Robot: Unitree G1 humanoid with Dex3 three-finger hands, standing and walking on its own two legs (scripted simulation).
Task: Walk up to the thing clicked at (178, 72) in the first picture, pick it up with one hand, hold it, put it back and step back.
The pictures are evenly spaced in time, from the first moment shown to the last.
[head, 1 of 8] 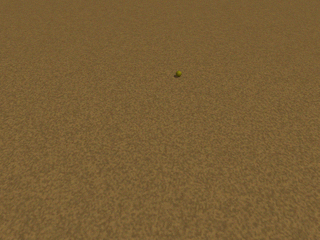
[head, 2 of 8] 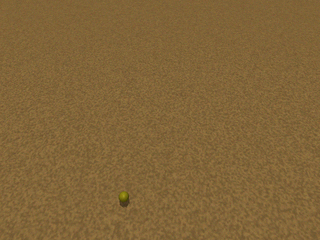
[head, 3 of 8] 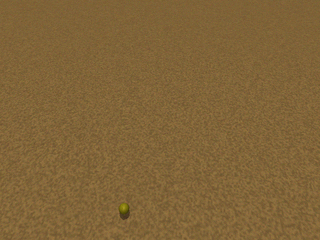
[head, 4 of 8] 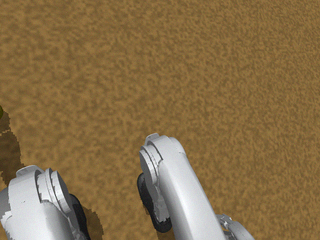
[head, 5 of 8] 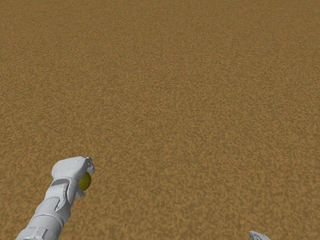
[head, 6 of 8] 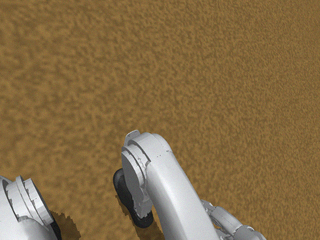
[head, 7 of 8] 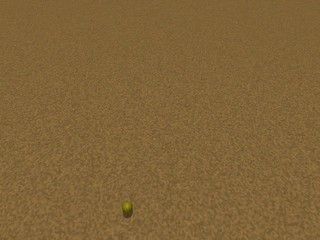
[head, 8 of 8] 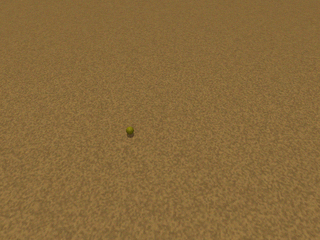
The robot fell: no
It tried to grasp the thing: yes
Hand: left
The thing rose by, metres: 0.67
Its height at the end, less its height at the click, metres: +0.00
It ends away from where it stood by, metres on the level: 0.00
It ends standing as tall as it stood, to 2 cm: yes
